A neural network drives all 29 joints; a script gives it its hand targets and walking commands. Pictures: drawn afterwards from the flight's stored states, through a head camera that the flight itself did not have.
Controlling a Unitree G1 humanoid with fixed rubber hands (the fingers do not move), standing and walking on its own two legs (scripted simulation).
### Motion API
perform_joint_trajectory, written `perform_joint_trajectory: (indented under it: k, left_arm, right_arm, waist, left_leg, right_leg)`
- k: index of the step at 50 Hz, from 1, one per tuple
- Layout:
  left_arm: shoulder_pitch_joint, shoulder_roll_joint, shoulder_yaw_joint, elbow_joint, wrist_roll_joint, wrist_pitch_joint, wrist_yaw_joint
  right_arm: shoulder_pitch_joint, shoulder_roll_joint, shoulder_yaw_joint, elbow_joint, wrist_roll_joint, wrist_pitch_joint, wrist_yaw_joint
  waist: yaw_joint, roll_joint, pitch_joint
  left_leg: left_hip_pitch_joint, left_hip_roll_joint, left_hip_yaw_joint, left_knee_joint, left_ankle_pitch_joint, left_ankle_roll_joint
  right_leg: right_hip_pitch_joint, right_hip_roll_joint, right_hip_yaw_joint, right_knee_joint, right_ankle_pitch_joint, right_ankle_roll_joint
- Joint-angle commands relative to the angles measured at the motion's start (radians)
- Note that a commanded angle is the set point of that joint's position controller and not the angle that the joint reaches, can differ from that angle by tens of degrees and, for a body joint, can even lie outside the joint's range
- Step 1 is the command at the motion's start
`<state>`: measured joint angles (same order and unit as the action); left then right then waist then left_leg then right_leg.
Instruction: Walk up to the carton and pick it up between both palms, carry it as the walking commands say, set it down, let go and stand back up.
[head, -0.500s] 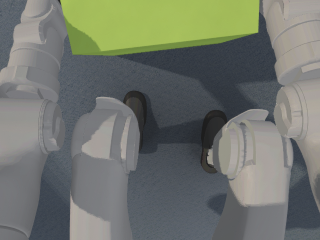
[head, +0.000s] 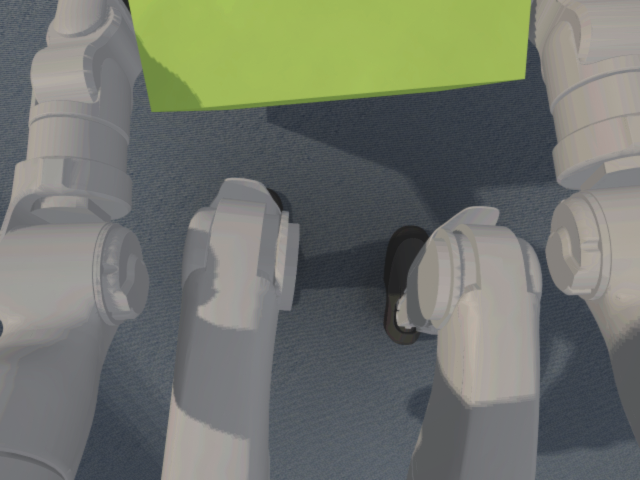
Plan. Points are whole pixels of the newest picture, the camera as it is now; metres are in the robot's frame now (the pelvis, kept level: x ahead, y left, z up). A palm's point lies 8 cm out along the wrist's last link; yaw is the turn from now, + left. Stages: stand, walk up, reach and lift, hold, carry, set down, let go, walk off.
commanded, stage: reach and lift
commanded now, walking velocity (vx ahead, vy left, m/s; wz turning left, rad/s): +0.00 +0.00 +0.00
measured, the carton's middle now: out of the picture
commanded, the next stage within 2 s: none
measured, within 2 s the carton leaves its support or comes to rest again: neither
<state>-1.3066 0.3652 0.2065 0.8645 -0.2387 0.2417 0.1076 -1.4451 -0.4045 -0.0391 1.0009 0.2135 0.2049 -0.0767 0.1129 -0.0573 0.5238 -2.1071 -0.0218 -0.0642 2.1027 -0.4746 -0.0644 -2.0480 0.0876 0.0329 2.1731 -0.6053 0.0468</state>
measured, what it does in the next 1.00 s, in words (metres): rises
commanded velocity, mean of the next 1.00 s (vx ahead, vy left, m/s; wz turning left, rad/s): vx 0.00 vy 0.00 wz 0.00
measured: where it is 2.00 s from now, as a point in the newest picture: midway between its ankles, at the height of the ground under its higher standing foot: (329, 287)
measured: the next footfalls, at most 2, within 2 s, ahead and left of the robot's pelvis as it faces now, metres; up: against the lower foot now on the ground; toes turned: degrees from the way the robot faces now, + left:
none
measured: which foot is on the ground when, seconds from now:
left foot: down 0.00-1.00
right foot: down 0.00-1.00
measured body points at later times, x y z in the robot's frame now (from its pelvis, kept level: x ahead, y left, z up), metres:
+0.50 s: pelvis +0.00 +0.00 +0.04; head +0.36 +0.05 +0.29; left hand +0.51 +0.27 -0.12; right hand +0.58 -0.11 -0.10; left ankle +0.15 +0.14 -0.36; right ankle +0.12 -0.12 -0.36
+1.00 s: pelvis -0.02 +0.00 +0.09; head +0.33 +0.04 +0.36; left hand +0.49 +0.26 -0.04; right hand +0.56 -0.11 -0.03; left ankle +0.15 +0.14 -0.36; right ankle +0.12 -0.12 -0.36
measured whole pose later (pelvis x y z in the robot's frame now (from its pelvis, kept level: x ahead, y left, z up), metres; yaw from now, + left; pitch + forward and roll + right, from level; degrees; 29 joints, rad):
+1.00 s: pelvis -0.02 +0.00 +0.09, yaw +0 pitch +25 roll +0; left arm -1.26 0.25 0.43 0.56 -0.02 0.47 0.02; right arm -1.36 -0.30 -0.31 0.69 -0.02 0.42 0.01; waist 0.10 -0.05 0.52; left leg -1.84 -0.05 -0.08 1.80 -0.40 -0.07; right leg -1.79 0.12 0.06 1.86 -0.51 0.06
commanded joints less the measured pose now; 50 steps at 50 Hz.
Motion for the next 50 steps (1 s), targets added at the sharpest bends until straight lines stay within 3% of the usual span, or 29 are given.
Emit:
perform_joint_trajectory:
  k: [1, 6, 10, 16, 20, 25, 28, 36, 50]
  left_arm:
    - [-0.852, -0.873, -0.356, -0.397, -0.063, -0.038, -0.242]
    - [-0.832, -0.927, -0.328, -0.349, -0.037, 0.0, -0.282]
    - [-0.83, -0.952, -0.33, -0.385, -0.026, 0.026, -0.303]
    - [-0.814, -0.951, -0.356, -0.482, -0.02, 0.053, -0.299]
    - [-0.791, -0.956, -0.376, -0.528, -0.012, 0.068, -0.292]
    - [-0.79, -0.965, -0.402, -0.582, -0.014, 0.085, -0.286]
    - [-0.78, -0.994, -0.412, -0.575, -0.014, 0.102, -0.291]
    - [-0.777, -1.061, -0.418, -0.526, -0.003, 0.143, -0.318]
    - [-0.796, -1.076, -0.423, -0.582, 0.013, 0.186, -0.333]
  right_arm:
    - [-0.695, 0.967, 0.276, -0.337, 0.03, -0.006, 0.232]
    - [-0.711, 1.014, 0.25, -0.346, -0.015, 0.021, 0.238]
    - [-0.712, 1.051, 0.252, -0.39, -0.026, 0.045, 0.248]
    - [-0.704, 1.064, 0.279, -0.459, -0.008, 0.068, 0.26]
    - [-0.674, 1.05, 0.285, -0.467, -0.003, 0.075, 0.266]
    - [-0.655, 1.035, 0.277, -0.476, -0.011, 0.088, 0.268]
    - [-0.644, 1.031, 0.253, -0.466, -0.034, 0.098, 0.272]
    - [-0.64, 1.068, 0.206, -0.45, -0.092, 0.137, 0.299]
    - [-0.685, 1.144, 0.271, -0.528, -0.051, 0.187, 0.328]
  waist:
    - [0.059, 0.019, -1.926]
    - [0.055, -0.022, -1.943]
    - [0.063, -0.037, -2.054]
    - [0.094, -0.013, -2.198]
    - [0.096, 0.024, -2.221]
    - [0.079, 0.052, -2.256]
    - [0.052, 0.064, -2.24]
    - [0.009, 0.042, -2.237]
    - [0.07, 0.024, -2.399]
  left_leg:
    - [0.773, -0.05, 0.21, -0.169, 0.282, 0.023]
    - [0.708, -0.054, 0.221, -0.188, 0.238, 0.025]
    - [0.754, -0.06, 0.226, -0.2, 0.288, 0.022]
    - [0.889, -0.067, 0.219, -0.222, 0.398, 0.013]
    - [0.956, -0.069, 0.207, -0.238, 0.439, 0.006]
    - [1.032, -0.071, 0.198, -0.271, 0.446, 0.002]
    - [1.042, -0.073, 0.194, -0.3, 0.411, 0.0]
    - [1.028, -0.079, 0.196, -0.371, 0.304, 0.004]
    - [1.112, -0.089, 0.203, -0.474, 0.282, 0.011]
  right_leg:
    - [0.489, 0.055, -0.133, -0.232, 0.203, -0.049]
    - [0.545, 0.057, -0.127, -0.263, 0.192, -0.046]
    - [0.601, 0.062, -0.127, -0.277, 0.243, -0.042]
    - [0.63, 0.074, -0.134, -0.288, 0.315, -0.038]
    - [0.608, 0.082, -0.133, -0.301, 0.323, -0.042]
    - [0.6, 0.087, -0.136, -0.334, 0.309, -0.047]
    - [0.59, 0.087, -0.139, -0.36, 0.275, -0.052]
    - [0.606, 0.081, -0.145, -0.438, 0.201, -0.054]
    - [0.745, 0.09, -0.122, -0.539, 0.207, -0.043]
